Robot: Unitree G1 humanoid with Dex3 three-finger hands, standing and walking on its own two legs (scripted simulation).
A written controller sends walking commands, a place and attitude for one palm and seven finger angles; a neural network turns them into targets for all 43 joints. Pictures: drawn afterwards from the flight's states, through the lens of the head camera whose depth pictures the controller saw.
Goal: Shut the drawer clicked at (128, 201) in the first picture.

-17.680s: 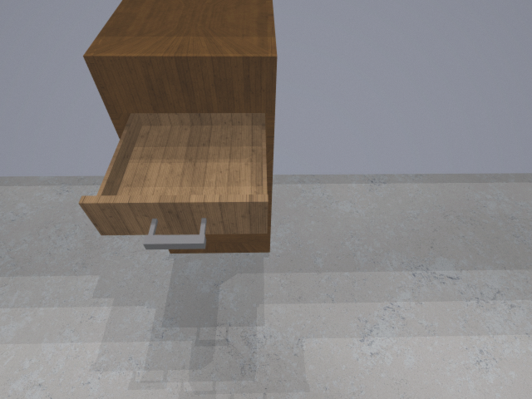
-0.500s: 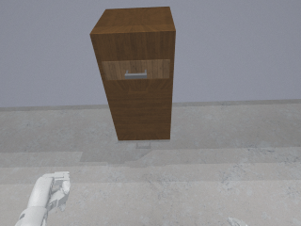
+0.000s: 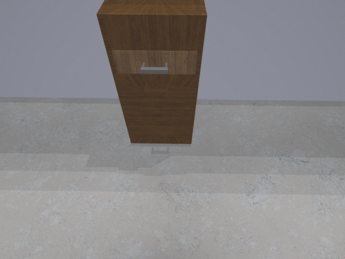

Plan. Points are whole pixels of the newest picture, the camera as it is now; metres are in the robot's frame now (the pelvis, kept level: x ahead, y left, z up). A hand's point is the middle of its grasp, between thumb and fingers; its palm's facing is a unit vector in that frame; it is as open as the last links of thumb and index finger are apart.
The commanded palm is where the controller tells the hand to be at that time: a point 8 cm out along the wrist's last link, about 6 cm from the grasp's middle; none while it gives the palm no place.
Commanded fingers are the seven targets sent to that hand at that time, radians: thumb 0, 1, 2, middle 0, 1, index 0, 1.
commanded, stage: let the arm hang, fingers relaxed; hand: left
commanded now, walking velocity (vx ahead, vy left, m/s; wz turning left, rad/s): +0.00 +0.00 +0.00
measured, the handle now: (154, 67) +0.90 +0.14 -0.10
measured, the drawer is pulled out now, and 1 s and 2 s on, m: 0.00 0.00 0.00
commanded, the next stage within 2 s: look to check the result in 0.46 s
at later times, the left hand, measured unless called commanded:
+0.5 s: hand out of the picture +0.01 +0.17 -0.17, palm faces +0.03 -0.98 -0.20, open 7.3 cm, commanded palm none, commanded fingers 0.00 0.90 0.90 -0.20 -0.30 -0.20 -0.30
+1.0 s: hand out of the picture +0.02 +0.17 -0.17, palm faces +0.02 -0.98 -0.21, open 7.4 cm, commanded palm none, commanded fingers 0.00 0.90 0.90 -0.20 -0.30 -0.20 -0.30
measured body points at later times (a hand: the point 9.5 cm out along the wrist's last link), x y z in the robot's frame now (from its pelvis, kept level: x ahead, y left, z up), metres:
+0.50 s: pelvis +0.01 +0.00 +0.00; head +0.03 +0.00 +0.45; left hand +0.01 +0.22 -0.16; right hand -0.01 -0.20 -0.17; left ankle +0.06 +0.10 -0.74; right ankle -0.05 -0.08 -0.74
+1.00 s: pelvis +0.02 +0.00 +0.00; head +0.04 -0.01 +0.45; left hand +0.02 +0.23 -0.16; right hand +0.03 -0.23 -0.16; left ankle +0.06 +0.10 -0.74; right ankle -0.05 -0.08 -0.74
